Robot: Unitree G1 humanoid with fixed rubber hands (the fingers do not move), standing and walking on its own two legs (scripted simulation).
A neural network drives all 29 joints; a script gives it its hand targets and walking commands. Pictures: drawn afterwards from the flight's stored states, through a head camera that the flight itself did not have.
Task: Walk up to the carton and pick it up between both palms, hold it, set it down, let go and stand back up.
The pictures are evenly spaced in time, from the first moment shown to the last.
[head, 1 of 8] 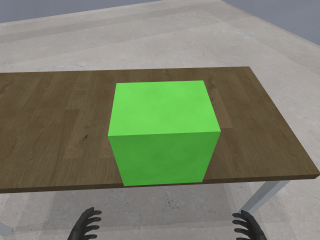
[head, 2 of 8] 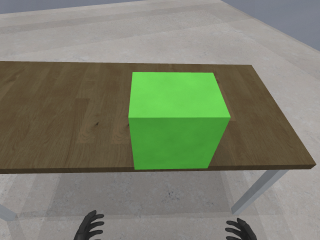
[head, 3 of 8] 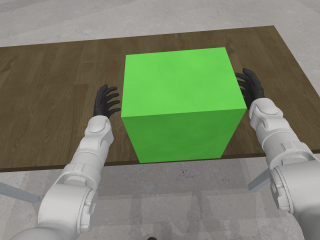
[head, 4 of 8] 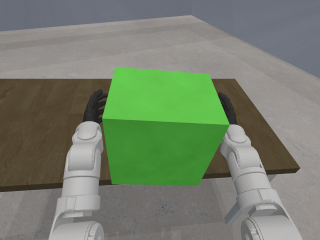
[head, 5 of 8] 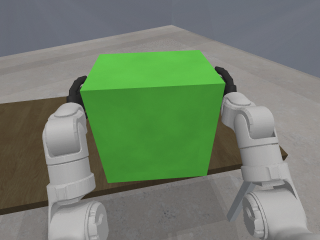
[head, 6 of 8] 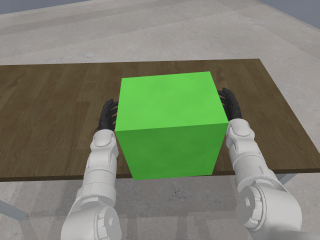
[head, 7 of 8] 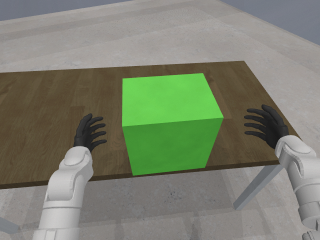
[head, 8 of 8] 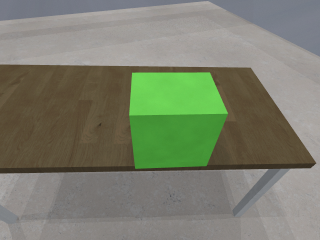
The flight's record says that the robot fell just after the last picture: no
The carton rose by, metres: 0.20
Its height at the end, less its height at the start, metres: +0.00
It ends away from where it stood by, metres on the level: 0.01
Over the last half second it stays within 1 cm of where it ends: yes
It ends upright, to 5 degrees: yes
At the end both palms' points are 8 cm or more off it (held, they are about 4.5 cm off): yes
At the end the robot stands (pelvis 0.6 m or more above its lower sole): yes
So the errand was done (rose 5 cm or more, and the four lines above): yes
